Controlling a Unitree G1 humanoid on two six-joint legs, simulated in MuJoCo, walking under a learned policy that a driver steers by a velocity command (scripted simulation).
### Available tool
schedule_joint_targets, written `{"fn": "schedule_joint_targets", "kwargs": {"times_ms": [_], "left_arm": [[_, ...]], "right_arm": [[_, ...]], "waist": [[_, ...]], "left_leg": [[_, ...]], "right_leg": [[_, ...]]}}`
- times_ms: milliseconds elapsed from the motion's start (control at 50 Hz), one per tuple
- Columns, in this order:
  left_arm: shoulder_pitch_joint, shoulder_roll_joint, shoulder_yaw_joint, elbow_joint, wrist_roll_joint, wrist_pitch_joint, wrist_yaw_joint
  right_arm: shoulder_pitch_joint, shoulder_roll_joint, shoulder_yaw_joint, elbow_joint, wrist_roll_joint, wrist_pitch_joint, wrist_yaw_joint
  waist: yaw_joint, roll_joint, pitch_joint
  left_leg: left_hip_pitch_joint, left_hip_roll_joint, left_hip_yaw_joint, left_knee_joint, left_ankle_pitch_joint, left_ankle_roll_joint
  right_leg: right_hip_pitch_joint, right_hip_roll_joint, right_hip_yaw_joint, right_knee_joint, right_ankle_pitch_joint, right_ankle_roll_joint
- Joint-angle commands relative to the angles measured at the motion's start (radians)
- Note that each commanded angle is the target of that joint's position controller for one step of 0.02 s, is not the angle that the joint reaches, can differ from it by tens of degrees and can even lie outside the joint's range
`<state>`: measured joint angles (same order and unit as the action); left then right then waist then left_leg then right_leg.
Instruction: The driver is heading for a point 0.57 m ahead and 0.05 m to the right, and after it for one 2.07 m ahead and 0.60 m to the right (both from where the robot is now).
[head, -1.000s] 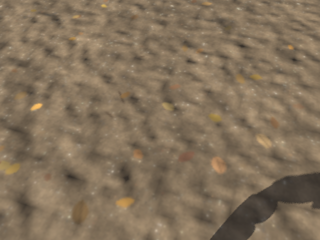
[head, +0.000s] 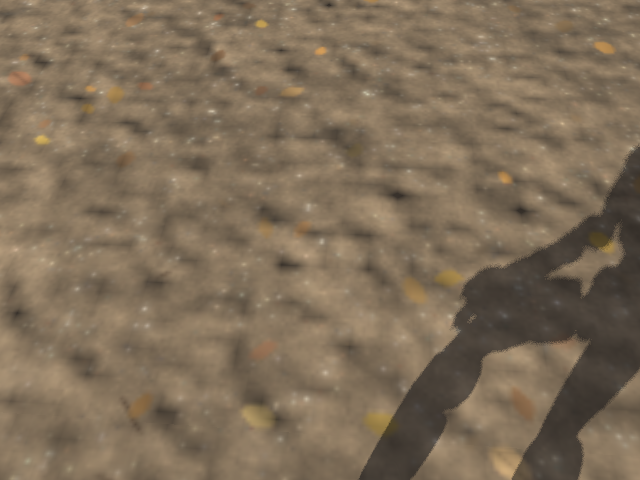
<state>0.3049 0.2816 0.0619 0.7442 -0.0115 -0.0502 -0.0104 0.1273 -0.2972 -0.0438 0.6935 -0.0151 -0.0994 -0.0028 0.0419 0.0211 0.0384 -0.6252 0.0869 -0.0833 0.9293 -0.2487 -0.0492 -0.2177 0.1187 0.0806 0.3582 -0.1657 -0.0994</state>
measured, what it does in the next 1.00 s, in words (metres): walks ahead, turning right: left foot, then right foot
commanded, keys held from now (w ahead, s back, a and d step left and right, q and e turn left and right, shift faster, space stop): w+e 0.64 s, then e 0.10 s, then no key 0.26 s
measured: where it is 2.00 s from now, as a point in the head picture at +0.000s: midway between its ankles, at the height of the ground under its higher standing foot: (396, 435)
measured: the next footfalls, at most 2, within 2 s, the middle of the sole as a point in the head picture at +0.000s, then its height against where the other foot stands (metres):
left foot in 0.22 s outside the picture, level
right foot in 0.74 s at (450, 462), level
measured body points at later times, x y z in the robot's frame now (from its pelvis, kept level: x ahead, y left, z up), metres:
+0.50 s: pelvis +0.27 +0.04 +0.00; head +0.30 +0.04 +0.45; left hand +0.52 +0.25 -0.09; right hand +0.24 -0.24 -0.11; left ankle +0.27 +0.15 -0.74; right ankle +0.31 -0.14 -0.67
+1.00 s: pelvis +0.47 -0.09 +0.00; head +0.50 -0.13 +0.44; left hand +0.73 +0.07 -0.10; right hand +0.45 -0.41 -0.12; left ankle +0.61 +0.03 -0.68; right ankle +0.47 -0.17 -0.74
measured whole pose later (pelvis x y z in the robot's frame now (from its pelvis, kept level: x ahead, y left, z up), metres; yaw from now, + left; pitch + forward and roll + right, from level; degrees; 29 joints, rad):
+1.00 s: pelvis +0.47 -0.09 +0.00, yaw -32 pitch +2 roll +0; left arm 0.19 0.28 0.05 0.67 0.01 -0.02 -0.01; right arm 0.13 -0.32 -0.05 0.76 -0.01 -0.03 -0.03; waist 0.01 0.04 0.08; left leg -0.62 0.09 -0.05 0.98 -0.30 -0.08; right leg -0.30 0.08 0.01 0.41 -0.13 -0.08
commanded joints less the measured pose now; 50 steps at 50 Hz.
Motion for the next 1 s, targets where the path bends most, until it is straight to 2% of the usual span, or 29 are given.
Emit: {"fn": "schedule_joint_targets", "kwargs": {"times_ms": [20, 80, 120, 160, 200, 220, 240, 260, 280, 300, 320, 340, 400, 480, 580, 640, 680, 700, 720, 740, 760, 780, 800, 820, 840, 860, 900, 960, 1000], "left_arm": [[-0.037, 0.18, 0.049, -0.077, -0.009, -0.01, 0.021], [0.024, 0.182, 0.051, -0.058, -0.014, 0.002, 0.026], [0.045, 0.172, 0.05, -0.051, -0.018, 0.008, 0.028], [0.04, 0.17, 0.052, -0.054, -0.014, 0.013, 0.03], [0.019, 0.137, 0.042, -0.065, -0.008, 0.015, 0.028], [0.018, 0.079, 0.021, -0.08, 0.001, 0.011, 0.023], [0.143, 0.012, -0.001, -0.109, -0.017, 0.001, 0.023], [0.157, 0.09, 0.006, -0.103, -0.029, -0.002, 0.024], [0.071, 0.163, 0.027, -0.101, -0.027, 0.003, 0.024], [0.006, 0.168, 0.031, -0.113, -0.016, 0.009, 0.026], [-0.032, 0.157, 0.033, -0.125, -0.006, 0.01, 0.023], [-0.036, 0.142, 0.036, -0.131, -0.009, 0.013, 0.017], [-0.039, 0.086, 0.026, -0.145, -0.017, 0.028, 0.008], [-0.104, 0.065, 0.017, -0.172, -0.01, 0.03, 0.0], [-0.25, 0.04, 0.003, -0.208, -0.012, 0.016, -0.031], [-0.301, 0.052, 0.007, -0.238, -0.015, 0.017, -0.046], [-0.253, 0.09, 0.027, -0.24, 0.0, 0.02, -0.051], [-0.15, 0.124, 0.047, -0.216, 0.005, 0.021, -0.049], [0.01, 0.174, 0.077, -0.175, 0.006, 0.023, -0.038], [0.103, 0.253, 0.098, -0.157, 0.002, 0.035, -0.013], [0.028, 0.34, 0.092, -0.203, 0.025, 0.024, -0.009], [0.044, 0.244, 0.073, -0.222, 0.019, 0.023, -0.015], [-0.008, 0.197, 0.054, -0.21, 0.015, 0.017, -0.018], [-0.048, 0.161, 0.045, -0.196, -0.001, 0.014, -0.016], [-0.091, 0.141, 0.038, -0.195, -0.002, 0.015, -0.012], [-0.124, 0.138, 0.033, -0.198, 0.011, 0.017, -0.01], [-0.15, 0.148, 0.034, -0.182, 0.025, 0.008, -0.008], [-0.16, 0.14, 0.03, -0.148, 0.022, 0.004, 0.003], [-0.17, 0.132, 0.025, -0.13, 0.021, 0.013, 0.011]], "right_arm": [[-0.047, -0.046, -0.008, -0.066, -0.002, -0.003, 0.0], [-0.133, -0.056, -0.009, -0.087, 0.016, -0.011, 0.01], [-0.149, -0.081, -0.019, -0.095, 0.023, -0.018, 0.016], [-0.125, -0.108, -0.032, -0.092, 0.025, -0.027, 0.02], [0.001, -0.136, -0.053, -0.06, 0.02, -0.036, 0.014], [0.128, -0.181, -0.067, -0.048, 0.002, -0.041, 0.006], [0.238, -0.271, -0.09, -0.021, -0.014, -0.028, 0.004], [0.253, -0.215, -0.082, -0.01, 0.012, -0.02, 0.012], [0.204, -0.142, -0.062, -0.025, 0.017, -0.015, 0.009], [0.156, -0.117, -0.052, -0.03, 0.01, -0.008, 0.007], [0.122, -0.093, -0.043, -0.023, 0.006, -0.004, 0.006], [0.103, -0.076, -0.036, -0.017, 0.001, -0.004, 0.004], [0.1, -0.082, -0.041, 0.007, 0.009, -0.014, 0.004], [0.11, -0.126, -0.056, 0.04, 0.008, -0.013, 0.002], [0.15, -0.161, -0.062, 0.078, 0.02, 0.005, -0.004], [0.177, -0.187, -0.07, 0.1, 0.035, 0.021, -0.003], [0.155, -0.217, -0.079, 0.095, 0.043, 0.038, -0.013], [0.146, -0.226, -0.082, 0.091, 0.048, 0.046, -0.019], [0.134, -0.21, -0.075, 0.082, 0.052, 0.046, -0.024], [0.174, -0.141, -0.051, 0.059, 0.012, 0.039, -0.02], [0.287, -0.05, -0.01, 0.017, -0.014, 0.018, -0.001], [0.204, -0.166, -0.033, 0.044, 0.015, 0.007, 0.009], [0.125, -0.171, -0.035, 0.019, 0.044, 0.008, 0.009], [0.111, -0.15, -0.029, 0.028, 0.032, 0.011, -0.002], [0.106, -0.148, -0.032, 0.035, 0.018, 0.022, -0.012], [0.128, -0.153, -0.035, 0.042, 0.021, 0.039, -0.015], [0.174, -0.121, -0.03, 0.06, 0.015, 0.062, -0.022], [0.149, -0.088, -0.021, 0.058, 0.005, 0.073, -0.033], [0.108, -0.073, -0.015, 0.052, 0.007, 0.077, -0.03]], "waist": [[-0.011, -0.078, -0.04], [0.03, -0.098, -0.044], [0.028, -0.108, -0.047], [0.004, -0.131, -0.05], [-0.068, -0.14, -0.096], [-0.127, -0.069, -0.21], [-0.095, 0.214, -0.351], [-0.102, 0.267, -0.333], [-0.126, 0.15, -0.2], [-0.119, 0.082, -0.122], [-0.104, 0.064, -0.063], [-0.082, 0.087, -0.04], [-0.065, 0.097, -0.022], [-0.072, 0.052, -0.015], [-0.124, 0.035, 0.024], [-0.125, 0.04, 0.043], [-0.075, 0.071, 0.004], [-0.016, 0.078, -0.057], [0.071, 0.053, -0.142], [0.082, -0.112, -0.234], [-0.037, -0.32, -0.413], [0.061, -0.132, -0.512], [0.046, -0.109, -0.364], [0.01, -0.029, -0.252], [-0.018, -0.033, -0.194], [-0.053, -0.056, -0.173], [-0.085, -0.074, -0.176], [-0.086, -0.089, -0.18], [-0.073, -0.107, -0.18]], "left_leg": [[0.1, -0.042, 0.039, -0.214, 0.215, -0.029], [0.168, -0.086, 0.033, -0.355, 0.334, -0.031], [0.176, -0.089, 0.003, -0.413, 0.302, -0.017], [0.207, -0.087, -0.01, -0.439, 0.226, 0.012], [0.388, -0.077, 0.01, -0.495, 0.194, 0.061], [0.609, 0.055, -0.106, -0.481, 0.139, 0.122], [0.949, 0.286, -0.522, -0.544, -0.058, 0.281], [0.958, 0.347, -0.741, -0.62, -0.311, 0.312], [0.846, 0.301, -0.605, -0.641, -0.344, 0.267], [0.733, 0.257, -0.455, -0.644, -0.221, 0.233], [0.636, 0.214, -0.347, -0.665, -0.097, 0.223], [0.574, 0.185, -0.265, -0.688, -0.014, 0.212], [0.511, 0.163, -0.122, -0.749, 0.109, 0.225], [0.548, 0.175, 0.008, -0.774, 0.261, 0.241], [0.589, 0.159, 0.16, -0.77, 0.318, 0.202], [0.67, 0.188, 0.2, -0.73, 0.417, 0.183], [0.701, 0.178, 0.244, -0.576, 0.822, 0.155], [0.69, 0.161, 0.261, -0.424, 0.967, 0.136], [0.592, 0.121, 0.285, -0.213, 0.921, 0.096], [0.314, 0.053, 0.281, 0.107, 0.364, 0.037], [-0.03, -0.131, 0.145, 0.456, -0.453, -0.014], [-0.029, -0.078, -0.019, 0.514, -0.407, -0.003], [-0.077, -0.038, 0.003, 0.473, -0.324, 0.009], [-0.077, 0.002, 0.022, 0.386, -0.254, 0.007], [-0.035, 0.022, 0.026, 0.322, -0.209, -0.001], [0.047, 0.029, 0.025, 0.299, -0.182, -0.005], [0.131, 0.013, 0.043, 0.242, -0.136, -0.024], [0.147, 0.006, 0.041, 0.079, -0.044, -0.039], [0.18, 0.007, 0.038, -0.039, 0.038, -0.039]], "right_leg": [[-0.087, -0.196, 0.161, -0.13, 0.206, -0.15], [-0.073, -0.199, 0.201, -0.101, 0.107, -0.119], [-0.008, -0.222, 0.264, -0.049, 0.054, -0.105], [0.044, -0.247, 0.327, 0.014, 0.042, -0.088], [0.028, -0.205, 0.322, 0.135, 0.083, -0.048], [-0.057, -0.15, 0.255, 0.364, 0.021, -0.012], [-0.38, -0.004, 0.103, 0.699, -0.324, 0.06], [-0.548, -0.069, 0.096, 0.873, -0.426, 0.076], [-0.592, -0.113, 0.1, 0.934, -0.335, 0.083], [-0.575, -0.145, 0.063, 0.934, -0.261, 0.089], [-0.555, -0.171, 0.057, 0.891, -0.208, 0.093], [-0.516, -0.199, 0.054, 0.857, -0.173, 0.093], [-0.486, -0.224, 0.022, 0.789, -0.127, 0.103], [-0.524, -0.236, 0.012, 0.625, 0.019, 0.12], [-0.456, -0.212, -0.07, 0.37, 0.189, 0.095], [-0.441, -0.192, -0.106, 0.293, 0.12, 0.059], [-0.331, -0.123, -0.167, 0.262, 0.024, 0.024], [-0.201, -0.077, -0.19, 0.232, 0.024, -0.001], [0.038, -0.046, -0.179, 0.152, 0.153, -0.038], [0.345, -0.205, 0.044, 0.173, 0.455, -0.103], [0.616, -0.508, 0.591, 0.132, 0.637, -0.335], [0.582, -0.496, 0.546, 0.093, 0.628, -0.32], [0.465, -0.454, 0.378, 0.091, 0.674, -0.275], [0.323, -0.393, 0.277, 0.074, 0.635, -0.219], [0.2, -0.362, 0.229, 0.045, 0.609, -0.192], [0.087, -0.342, 0.19, 0.009, 0.614, -0.185], [-0.018, -0.328, 0.133, -0.024, 0.681, -0.194], [-0.032, -0.303, 0.072, -0.032, 0.676, -0.176], [-0.03, -0.283, 0.045, -0.036, 0.584, -0.154]]}}
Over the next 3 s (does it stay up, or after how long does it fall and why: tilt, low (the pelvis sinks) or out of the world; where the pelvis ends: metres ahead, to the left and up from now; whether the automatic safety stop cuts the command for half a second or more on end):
stays up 0.94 -0.29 0.00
